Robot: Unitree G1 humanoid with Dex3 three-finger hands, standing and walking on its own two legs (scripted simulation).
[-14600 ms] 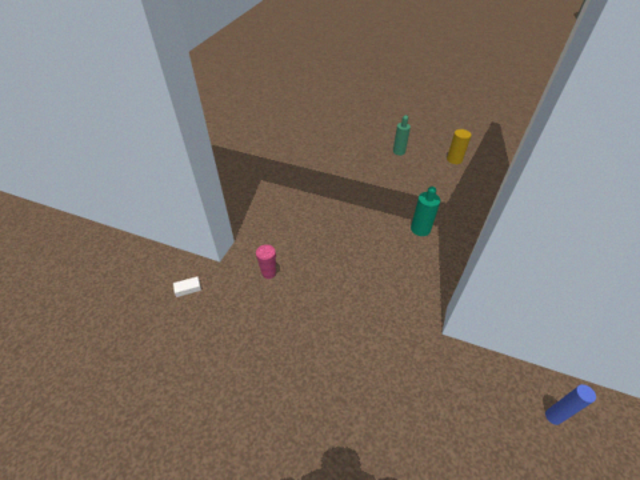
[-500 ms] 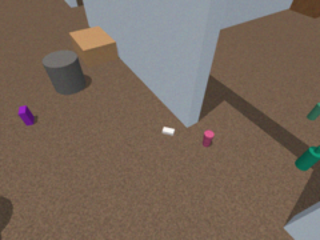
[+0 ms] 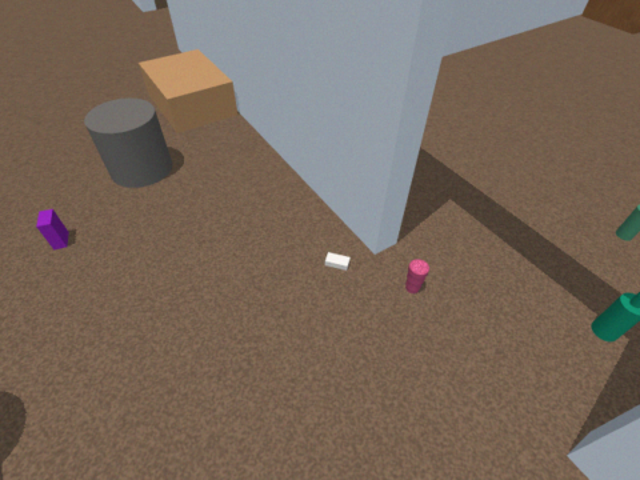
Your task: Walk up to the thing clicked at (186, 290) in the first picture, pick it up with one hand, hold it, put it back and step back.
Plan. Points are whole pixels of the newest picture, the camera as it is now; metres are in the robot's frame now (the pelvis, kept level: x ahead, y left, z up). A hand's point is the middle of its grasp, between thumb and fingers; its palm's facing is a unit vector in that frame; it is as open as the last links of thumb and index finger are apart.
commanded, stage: stand
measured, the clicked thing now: (337, 261) +1.05 -0.08 -0.77
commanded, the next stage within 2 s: walk up in 0.54 s
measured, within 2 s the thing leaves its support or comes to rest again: neither
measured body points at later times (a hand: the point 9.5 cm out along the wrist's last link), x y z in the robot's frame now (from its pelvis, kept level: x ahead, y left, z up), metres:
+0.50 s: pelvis +0.00 +0.00 +0.00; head +0.01 +0.00 +0.45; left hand +0.07 +0.30 -0.13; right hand +0.07 -0.30 -0.13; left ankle +0.00 +0.12 -0.75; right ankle +0.00 -0.14 -0.75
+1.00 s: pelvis +0.10 -0.06 -0.02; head +0.10 -0.10 +0.43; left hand +0.19 +0.27 -0.11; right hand +0.11 -0.39 -0.15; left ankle +0.15 +0.08 -0.69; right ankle +0.09 -0.17 -0.75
